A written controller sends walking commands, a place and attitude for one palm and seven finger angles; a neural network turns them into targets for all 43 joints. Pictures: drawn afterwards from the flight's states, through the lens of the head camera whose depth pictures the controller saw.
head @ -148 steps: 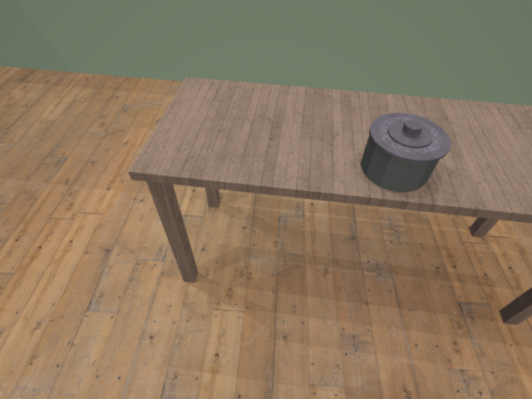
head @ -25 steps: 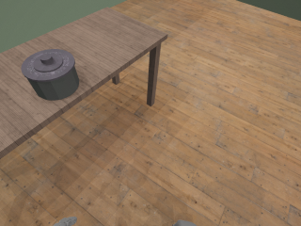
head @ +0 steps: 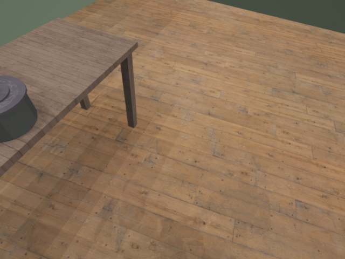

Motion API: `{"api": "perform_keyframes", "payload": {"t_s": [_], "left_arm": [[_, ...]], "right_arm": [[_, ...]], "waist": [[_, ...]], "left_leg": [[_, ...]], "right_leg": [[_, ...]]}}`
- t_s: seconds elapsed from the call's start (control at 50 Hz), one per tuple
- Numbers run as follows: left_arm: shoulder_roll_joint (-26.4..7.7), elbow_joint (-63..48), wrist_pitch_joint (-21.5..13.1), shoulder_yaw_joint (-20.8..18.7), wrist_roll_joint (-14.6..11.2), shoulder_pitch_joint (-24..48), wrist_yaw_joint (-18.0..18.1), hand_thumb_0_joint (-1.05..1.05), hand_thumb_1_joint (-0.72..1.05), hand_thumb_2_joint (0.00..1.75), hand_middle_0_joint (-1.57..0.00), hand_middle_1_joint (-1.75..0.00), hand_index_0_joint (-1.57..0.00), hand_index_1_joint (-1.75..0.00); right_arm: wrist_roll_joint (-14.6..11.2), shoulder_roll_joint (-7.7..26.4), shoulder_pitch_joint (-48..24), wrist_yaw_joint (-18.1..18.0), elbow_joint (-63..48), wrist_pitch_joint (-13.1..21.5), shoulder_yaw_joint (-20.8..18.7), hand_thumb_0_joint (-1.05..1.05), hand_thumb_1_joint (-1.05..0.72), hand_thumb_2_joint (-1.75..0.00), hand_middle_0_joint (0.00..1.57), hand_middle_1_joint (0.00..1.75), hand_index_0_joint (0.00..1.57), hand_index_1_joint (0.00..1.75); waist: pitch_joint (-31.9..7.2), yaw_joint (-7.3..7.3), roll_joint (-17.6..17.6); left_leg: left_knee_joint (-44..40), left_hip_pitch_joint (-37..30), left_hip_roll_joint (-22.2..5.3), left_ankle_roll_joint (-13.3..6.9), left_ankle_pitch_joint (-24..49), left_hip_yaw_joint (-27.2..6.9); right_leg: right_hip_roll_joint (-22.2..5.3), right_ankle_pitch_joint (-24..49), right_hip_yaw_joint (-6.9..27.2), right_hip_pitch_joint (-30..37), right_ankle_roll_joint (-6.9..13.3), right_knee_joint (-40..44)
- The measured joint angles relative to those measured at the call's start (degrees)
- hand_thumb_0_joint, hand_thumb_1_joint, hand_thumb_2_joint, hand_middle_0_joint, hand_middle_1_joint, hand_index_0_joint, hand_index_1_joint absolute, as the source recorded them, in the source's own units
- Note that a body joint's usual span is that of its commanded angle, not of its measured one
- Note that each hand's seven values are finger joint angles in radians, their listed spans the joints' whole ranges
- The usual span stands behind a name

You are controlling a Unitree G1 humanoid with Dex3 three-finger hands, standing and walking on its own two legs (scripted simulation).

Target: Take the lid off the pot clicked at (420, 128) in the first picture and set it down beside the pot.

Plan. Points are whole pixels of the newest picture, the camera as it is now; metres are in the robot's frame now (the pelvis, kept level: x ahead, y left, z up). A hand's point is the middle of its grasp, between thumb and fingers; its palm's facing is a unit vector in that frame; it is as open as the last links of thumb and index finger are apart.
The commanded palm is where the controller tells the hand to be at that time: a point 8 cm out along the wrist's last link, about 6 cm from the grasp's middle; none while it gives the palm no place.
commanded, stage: walk to a spot facing it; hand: left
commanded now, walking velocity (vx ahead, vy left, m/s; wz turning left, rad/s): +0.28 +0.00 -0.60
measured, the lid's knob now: out of the picture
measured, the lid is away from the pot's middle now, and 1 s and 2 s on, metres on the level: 0.00 0.00 0.00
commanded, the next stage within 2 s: turn to face it in 1.10 s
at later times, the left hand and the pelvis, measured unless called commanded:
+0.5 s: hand (161, 189) +0.34 +0.05 -0.16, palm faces -0.40 -0.90 -0.17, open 7.4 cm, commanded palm none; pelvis +0.12 -0.06 -0.01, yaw -18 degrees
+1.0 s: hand (151, 174) +0.40 +0.09 -0.17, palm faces -0.42 -0.89 -0.19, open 7.4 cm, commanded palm none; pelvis +0.30 -0.09 +0.00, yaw -32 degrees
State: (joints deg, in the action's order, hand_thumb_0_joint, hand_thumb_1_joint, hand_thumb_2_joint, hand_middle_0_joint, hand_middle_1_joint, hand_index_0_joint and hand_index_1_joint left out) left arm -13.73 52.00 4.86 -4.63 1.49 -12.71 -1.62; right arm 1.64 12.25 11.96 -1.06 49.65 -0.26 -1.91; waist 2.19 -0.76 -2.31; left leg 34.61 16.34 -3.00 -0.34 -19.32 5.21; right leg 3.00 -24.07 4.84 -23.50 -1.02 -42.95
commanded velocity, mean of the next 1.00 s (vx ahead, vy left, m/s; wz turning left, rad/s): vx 0.30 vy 0.00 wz -0.51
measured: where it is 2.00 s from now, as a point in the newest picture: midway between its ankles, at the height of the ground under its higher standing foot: (206, 224)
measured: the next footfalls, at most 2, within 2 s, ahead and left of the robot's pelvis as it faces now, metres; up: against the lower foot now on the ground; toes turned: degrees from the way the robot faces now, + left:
right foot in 0.48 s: +0.21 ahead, -0.20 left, +0.00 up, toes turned -26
left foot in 0.90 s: +0.42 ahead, -0.03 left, +0.00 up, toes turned -21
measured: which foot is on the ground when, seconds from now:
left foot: down 0.00-0.48, up 0.50-0.88, down 0.90-1.00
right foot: up 0.00-0.46, down 0.48-0.90, up 0.92-1.00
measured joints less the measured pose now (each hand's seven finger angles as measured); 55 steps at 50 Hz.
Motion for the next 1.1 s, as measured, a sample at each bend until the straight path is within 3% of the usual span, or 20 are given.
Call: {"api": "perform_keyframes", "payload": {"t_s": [0.08, 0.18, 0.34, 0.42, 0.46, 0.48, 0.5, 0.54, 0.56, 0.6, 0.68, 0.74, 0.82, 0.88, 0.92, 0.96, 1.0, 1.04, 1.1], "left_arm": [[-1.09, 1.05, -0.58, -0.92, 0.72, -0.17, -1.58, 0.01, 0.91, 0.89, -0.20, -0.30, -0.19, -0.30], [-1.12, 1.74, -0.97, -0.91, 0.80, 0.28, -2.14, 0.01, 0.91, 0.90, -0.20, -0.30, -0.19, -0.30], [0.34, 2.41, -0.73, 0.08, 0.77, 5.78, -2.46, 0.01, 0.91, 0.90, -0.20, -0.30, -0.19, -0.30], [1.20, 1.32, -1.75, 0.64, 0.70, 9.87, -2.46, 0.01, 0.91, 0.90, -0.20, -0.30, -0.19, -0.30], [1.32, 0.33, -3.22, 0.94, 0.61, 11.40, -2.46, 0.01, 0.91, 0.90, -0.20, -0.30, -0.19, -0.30], [0.95, -0.30, -4.37, 1.11, 0.57, 11.79, -2.40, 0.01, 0.91, 0.90, -0.20, -0.30, -0.19, -0.30], [0.76, -0.82, -5.57, 1.07, 0.26, 12.11, -2.02, 0.01, 0.91, 0.90, -0.20, -0.30, -0.19, -0.30], [1.07, -1.16, -6.50, 1.06, -0.63, 11.87, -1.16, 0.01, 0.91, 0.90, -0.20, -0.30, -0.19, -0.30], [1.29, -1.02, -6.42, 1.13, -0.81, 11.21, -0.79, 0.01, 0.91, 0.90, -0.20, -0.30, -0.19, -0.30], [1.85, -0.21, -6.09, 1.29, -0.67, 9.35, -0.04, 0.01, 0.91, 0.89, -0.20, -0.30, -0.19, -0.30], [2.87, 2.29, -5.96, 1.47, -0.06, 4.96, 0.55, 0.01, 0.91, 0.89, -0.20, -0.30, -0.20, -0.30], [2.48, 3.26, -6.31, 0.71, 0.00, 2.07, 0.84, 0.00, 0.93, 0.89, -0.20, -0.30, -0.20, -0.30], [1.70, 4.36, -6.21, 0.63, 0.27, -1.69, 0.60, 0.00, 0.93, 0.89, -0.20, -0.30, -0.20, -0.30], [1.28, 5.00, -5.87, 0.35, 0.14, -4.69, 0.55, 0.00, 0.92, 0.89, -0.20, -0.30, -0.20, -0.30], [1.12, 5.33, -5.38, -0.04, -0.22, -6.72, 0.41, 0.00, 0.92, 0.89, -0.20, -0.30, -0.20, -0.30], [0.60, 6.44, -4.58, -0.38, 0.03, -7.06, 0.16, 0.01, 0.92, 0.89, -0.20, -0.30, -0.19, -0.30], [0.26, 7.15, -4.07, -0.71, 0.44, -6.81, -0.30, 0.01, 0.92, 0.90, -0.20, -0.30, -0.19, -0.30], [0.13, 6.91, -3.66, -0.94, 0.69, -6.08, -0.70, 0.01, 0.92, 0.90, -0.20, -0.30, -0.19, -0.30], [0.62, 5.59, -3.12, -1.01, 0.57, -4.41, -0.92, 0.01, 0.92, 0.90, -0.20, -0.30, -0.19, -0.30]], "right_arm": [[0.10, -1.29, 3.62, -0.04, 1.30, 0.96, 1.15, 0.00, -0.91, -0.90, 0.20, 0.30, 0.20, 0.30], [-0.28, -2.34, 8.00, -0.19, 3.65, 2.09, 1.32, 0.00, -0.91, -0.90, 0.20, 0.30, 0.20, 0.30], [0.20, -3.15, 13.91, 0.12, 7.99, 2.64, 0.94, 0.00, -0.91, -0.90, 0.20, 0.30, 0.20, 0.30], [0.52, -2.89, 16.39, 0.39, 9.90, 2.33, 0.49, 0.00, -0.91, -0.90, 0.20, 0.30, 0.20, 0.30], [0.33, -2.76, 17.81, 0.66, 10.60, 2.00, 0.30, 0.00, -0.91, -0.90, 0.20, 0.30, 0.20, 0.30], [-0.03, -3.05, 18.74, 0.96, 10.84, 1.67, 0.31, 0.00, -0.91, -0.90, 0.20, 0.30, 0.20, 0.30], [-0.44, -3.18, 18.68, 1.14, 11.05, 1.04, 0.36, 0.00, -0.91, -0.90, 0.20, 0.30, 0.20, 0.30], [-0.81, -2.72, 16.16, 0.96, 11.35, -0.20, 0.08, 0.01, -0.91, -0.90, 0.20, 0.30, 0.20, 0.30], [-0.73, -2.45, 14.57, 0.88, 11.11, -0.51, -0.22, 0.01, -0.91, -0.90, 0.20, 0.30, 0.20, 0.30], [-0.29, -1.86, 11.03, 0.84, 9.84, -0.66, -0.69, 0.01, -0.91, -0.90, 0.20, 0.30, 0.20, 0.30], [0.29, -1.39, 4.67, 1.19, 5.83, 0.25, -1.09, 0.01, -0.91, -0.90, 0.20, 0.30, 0.20, 0.30], [0.42, -1.43, 1.12, 1.68, 3.67, 0.79, -1.23, 0.00, -0.91, -0.90, 0.20, 0.30, 0.20, 0.30], [0.30, -1.36, -2.27, 2.21, 2.04, 1.38, -1.20, 0.00, -0.91, -0.90, 0.20, 0.30, 0.20, 0.30], [0.16, -1.18, -3.42, 2.20, 1.31, 2.24, -0.93, 0.00, -0.91, -0.90, 0.20, 0.30, 0.20, 0.30], [0.51, -0.98, -3.83, 1.83, 0.65, 3.40, -0.58, 0.00, -0.91, -0.90, 0.20, 0.30, 0.20, 0.30], [0.70, -1.65, -3.91, 1.50, 0.36, 3.84, 0.02, 0.00, -0.91, -0.90, 0.20, 0.30, 0.20, 0.30], [0.62, -2.50, -2.71, 1.18, 0.49, 3.99, 0.49, 0.00, -0.91, -0.90, 0.20, 0.30, 0.20, 0.30], [0.36, -3.33, -0.99, 0.84, 1.40, 4.07, 0.81, 0.00, -0.91, -0.90, 0.20, 0.30, 0.20, 0.30], [-0.39, -3.51, 1.50, -0.21, 3.01, 4.01, -0.05, -0.01, -0.94, -0.90, 0.20, 0.30, 0.20, 0.30]], "waist": [[-0.39, 0.05, -0.53], [-0.47, 0.43, -0.15], [1.93, 3.27, 0.51], [3.55, 5.11, 1.47], [4.16, 5.44, 2.21], [4.00, 5.42, 1.65], [4.17, 5.13, 1.21], [5.00, 5.28, 1.76], [4.95, 5.27, 2.04], [4.31, 5.06, 2.58], [2.19, 4.36, 2.89], [0.65, 2.59, 2.90], [-0.61, -0.12, 2.53], [-1.27, -1.81, 2.09], [-1.70, -2.30, 1.97], [-1.16, -2.24, 0.83], [-0.98, -1.96, 0.20], [-0.77, -1.85, -0.20], [-0.25, -1.54, -0.02]], "left_leg": [[-6.14, -5.09, -1.28, -1.02, 1.92, 2.54], [-12.25, -10.44, -2.51, -0.68, 3.00, 6.48], [-13.75, -16.30, -4.20, 1.50, -0.39, 13.04], [-11.28, -18.38, -5.90, 3.81, -4.06, 15.88], [-5.54, -17.91, -8.13, 4.93, -7.29, 16.51], [1.44, -15.63, -9.37, 4.89, -8.70, 15.88], [11.85, -11.63, -9.89, 4.91, -10.49, 12.89], [30.08, -2.93, -9.24, 4.32, -10.46, 5.12], [35.23, 0.83, -8.82, 4.03, -8.53, 2.80], [37.77, 6.90, -8.73, 4.01, -4.20, 0.63], [29.28, 14.16, -8.63, 4.57, 1.32, -0.36], [21.59, 16.01, -7.80, 4.84, 4.22, -0.81], [10.45, 13.26, -5.41, 4.52, 4.93, -0.73], [1.15, 7.46, -3.17, 4.11, 5.48, 0.36], [-2.46, 4.60, -2.56, 2.10, 7.47, 0.93], [0.03, 3.70, -2.43, -0.02, 5.87, 2.76], [-1.38, 1.09, -2.55, -0.53, 4.27, 4.41], [-4.70, -1.99, -2.72, -0.02, 4.50, 5.96], [-8.59, -5.73, -3.30, 0.18, 4.58, 8.19]], "right_leg": [[-2.46, 3.18, -4.60, -6.25, -0.98, -17.37], [-6.00, 9.36, -6.18, -9.98, -2.32, -21.03], [-8.83, 10.72, -9.66, -10.01, -1.92, -7.02], [-7.18, 8.63, -11.96, -7.02, 0.26, 1.20], [-5.15, 8.27, -13.58, -3.06, 2.19, 6.83], [-4.87, 10.69, -13.78, -0.98, 3.79, 9.43], [-4.93, 15.41, -13.64, -1.44, 4.84, 8.21], [-4.06, 12.94, -13.44, -1.09, 5.42, 4.73], [-3.47, 11.40, -13.11, 0.02, 5.34, 5.16], [-2.27, 10.93, -12.09, 2.55, 5.05, 8.23], [-0.96, 12.69, -9.68, 6.78, 4.82, 14.69], [-0.38, 12.49, -8.02, 9.07, 4.54, 17.25], [-0.32, 10.33, -5.97, 11.83, 3.53, 17.86], [-0.64, 6.96, -4.55, 13.44, 2.27, 15.72], [-0.71, 2.21, -3.59, 11.31, 1.82, 7.91], [-1.65, -1.96, -3.83, 6.06, 1.77, -6.96], [-3.16, -0.16, -5.24, 0.62, 1.27, -18.45], [-5.02, 3.65, -6.48, -3.96, 0.36, -23.79], [-7.19, 6.98, -7.61, -8.80, -1.09, -23.37]]}}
